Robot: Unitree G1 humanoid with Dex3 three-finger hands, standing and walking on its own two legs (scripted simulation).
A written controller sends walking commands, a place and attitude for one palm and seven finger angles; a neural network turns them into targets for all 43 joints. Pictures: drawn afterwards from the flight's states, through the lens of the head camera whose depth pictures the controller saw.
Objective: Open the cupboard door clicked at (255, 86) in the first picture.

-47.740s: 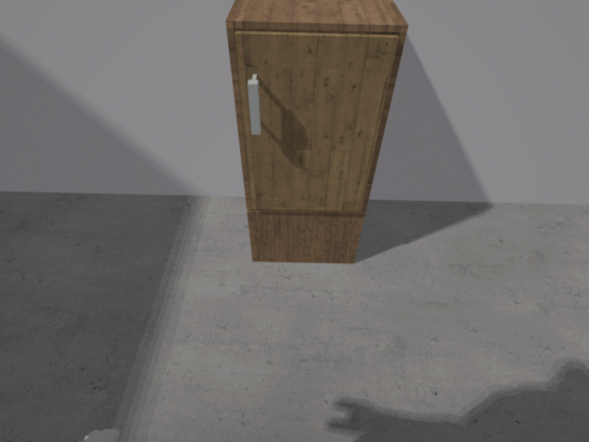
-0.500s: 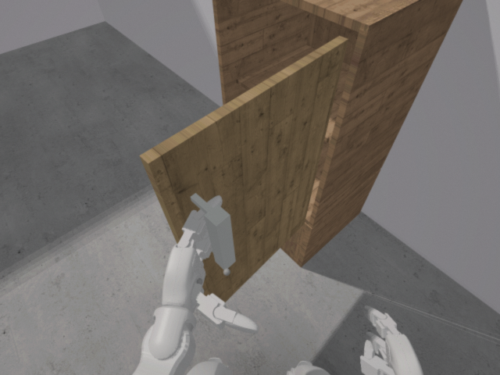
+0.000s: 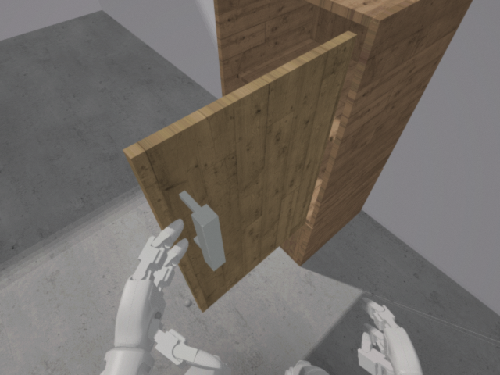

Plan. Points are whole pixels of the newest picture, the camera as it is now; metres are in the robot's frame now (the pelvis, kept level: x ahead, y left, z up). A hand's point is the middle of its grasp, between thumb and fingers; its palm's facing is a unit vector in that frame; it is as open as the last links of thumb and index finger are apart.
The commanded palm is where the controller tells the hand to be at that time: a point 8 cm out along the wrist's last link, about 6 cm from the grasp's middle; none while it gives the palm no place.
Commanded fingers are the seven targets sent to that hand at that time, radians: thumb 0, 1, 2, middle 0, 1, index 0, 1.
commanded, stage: slide the hand sideways off the handle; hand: left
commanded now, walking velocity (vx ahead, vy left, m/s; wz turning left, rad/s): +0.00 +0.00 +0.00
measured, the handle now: (201, 231) +0.32 +0.10 +0.07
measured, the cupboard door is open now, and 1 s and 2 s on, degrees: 91 91 91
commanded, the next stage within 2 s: draw the hand back to the body in 0.36 s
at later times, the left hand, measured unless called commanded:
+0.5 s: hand (153, 335) +0.17 +0.14 +0.06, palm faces +0.01 -1.00 +0.00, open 16.3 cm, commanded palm +0.15 +0.20 +0.07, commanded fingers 0.00 -0.50 0.30 -0.15 -0.30 -0.15 -0.30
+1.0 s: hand (91, 312) +0.18 +0.19 +0.13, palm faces +0.07 -0.99 -0.13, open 16.1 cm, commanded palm +0.14 +0.24 +0.15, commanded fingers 0.00 -0.22 0.42 -0.16 -0.30 -0.16 -0.30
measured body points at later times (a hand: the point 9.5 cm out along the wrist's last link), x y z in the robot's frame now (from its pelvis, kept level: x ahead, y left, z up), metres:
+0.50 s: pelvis +0.00 +0.00 -0.01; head +0.05 +0.00 +0.43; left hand +0.17 +0.19 +0.06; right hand +0.20 -0.22 -0.08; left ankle +0.00 +0.10 -0.67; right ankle +0.01 -0.09 -0.67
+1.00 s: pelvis +0.00 +0.01 +0.02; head +0.00 +0.01 +0.47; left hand +0.17 +0.24 +0.14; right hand +0.19 -0.21 -0.04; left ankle +0.00 +0.10 -0.67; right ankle +0.01 -0.09 -0.67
